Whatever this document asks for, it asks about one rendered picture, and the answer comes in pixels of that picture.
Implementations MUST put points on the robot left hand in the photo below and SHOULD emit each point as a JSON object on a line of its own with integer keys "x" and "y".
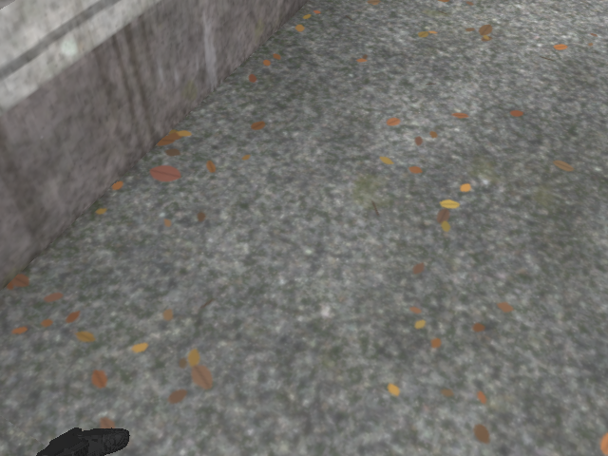
{"x": 94, "y": 442}

